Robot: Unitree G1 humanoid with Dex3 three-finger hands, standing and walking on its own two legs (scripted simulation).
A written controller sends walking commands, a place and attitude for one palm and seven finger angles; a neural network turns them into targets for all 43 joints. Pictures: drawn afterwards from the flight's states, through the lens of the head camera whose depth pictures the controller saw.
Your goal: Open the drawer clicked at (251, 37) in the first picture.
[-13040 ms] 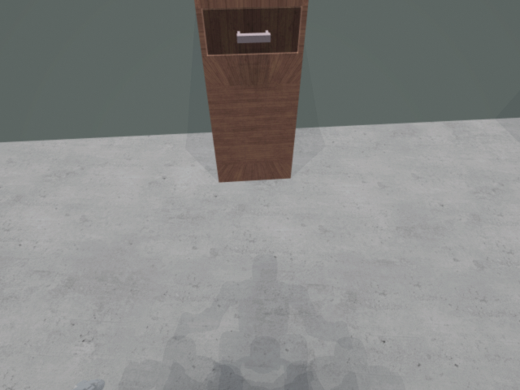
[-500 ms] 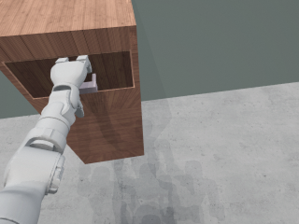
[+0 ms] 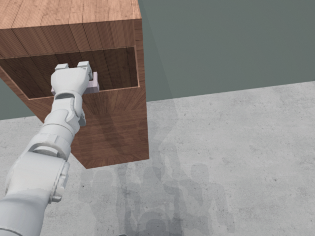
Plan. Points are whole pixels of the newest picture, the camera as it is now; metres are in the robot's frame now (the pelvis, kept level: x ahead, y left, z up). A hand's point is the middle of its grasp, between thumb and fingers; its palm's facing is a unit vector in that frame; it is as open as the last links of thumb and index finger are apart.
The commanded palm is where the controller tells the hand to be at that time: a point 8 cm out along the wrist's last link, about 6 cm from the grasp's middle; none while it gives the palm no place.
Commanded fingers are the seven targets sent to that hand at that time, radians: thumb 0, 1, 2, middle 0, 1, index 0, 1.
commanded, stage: lower the fingers behind the handle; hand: left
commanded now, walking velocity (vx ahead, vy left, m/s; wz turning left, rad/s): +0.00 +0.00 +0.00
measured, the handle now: (76, 82) +0.54 +0.20 +0.05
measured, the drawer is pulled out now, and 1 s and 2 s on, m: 0.00 0.00 0.01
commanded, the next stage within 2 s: close the thumb around the handle in 0.70 s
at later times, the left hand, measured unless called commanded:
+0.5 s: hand (81, 99) +0.50 +0.19 +0.02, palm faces -0.06 -0.02 -1.00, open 13.8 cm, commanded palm +0.48 +0.18 +0.08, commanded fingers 0.00 -0.50 0.30 -0.30 -1.20 -0.30 -1.20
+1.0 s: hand (81, 100) +0.49 +0.19 +0.03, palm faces -0.04 -0.04 -1.00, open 12.8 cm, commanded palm +0.48 +0.18 +0.08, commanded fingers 0.00 0.12 0.56 -0.34 -1.27 -0.34 -1.27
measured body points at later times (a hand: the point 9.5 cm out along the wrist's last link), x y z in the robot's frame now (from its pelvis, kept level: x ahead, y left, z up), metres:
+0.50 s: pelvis +0.00 +0.01 -0.01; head +0.09 +0.00 +0.43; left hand +0.49 +0.18 +0.08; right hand -0.01 -0.26 -0.14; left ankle +0.01 +0.11 -0.71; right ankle -0.04 -0.11 -0.71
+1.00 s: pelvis +0.00 +0.01 -0.01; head +0.09 +0.00 +0.44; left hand +0.49 +0.19 +0.08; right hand -0.01 -0.26 -0.14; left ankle +0.01 +0.11 -0.71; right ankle -0.04 -0.11 -0.71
